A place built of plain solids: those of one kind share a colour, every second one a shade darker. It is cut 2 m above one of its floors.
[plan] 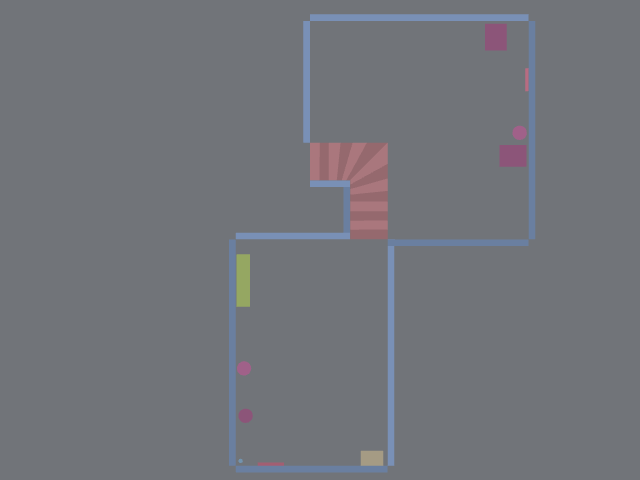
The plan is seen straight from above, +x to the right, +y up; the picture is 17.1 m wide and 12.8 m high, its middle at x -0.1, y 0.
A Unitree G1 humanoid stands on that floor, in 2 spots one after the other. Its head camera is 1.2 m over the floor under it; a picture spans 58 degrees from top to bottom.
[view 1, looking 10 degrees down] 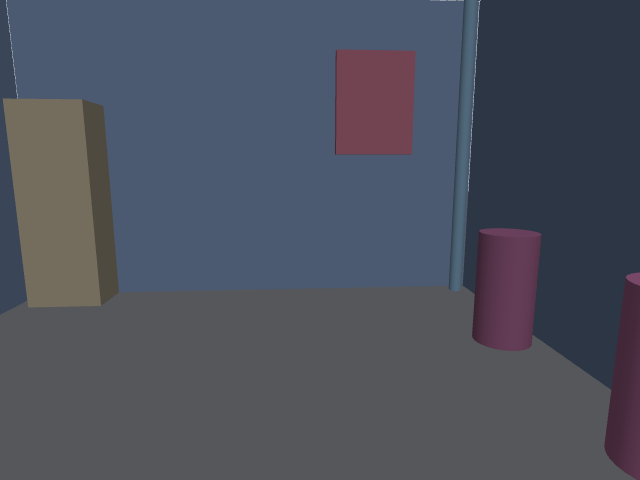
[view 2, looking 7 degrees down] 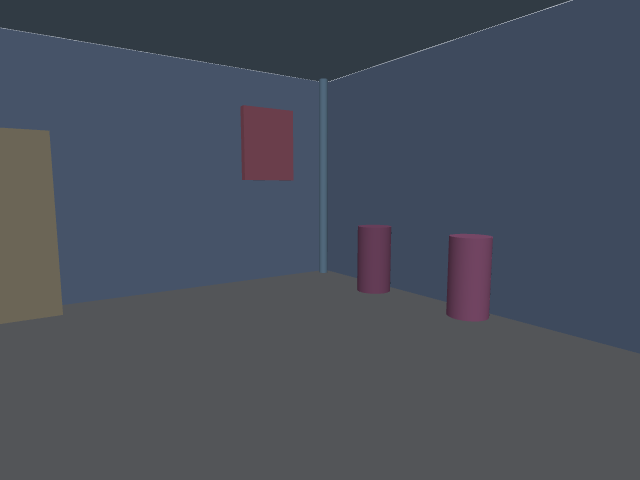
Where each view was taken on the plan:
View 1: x -0.63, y -1.95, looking -94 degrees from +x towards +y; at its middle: wall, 4.15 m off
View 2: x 1.28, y -0.98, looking -125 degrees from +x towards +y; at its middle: pipe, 6.04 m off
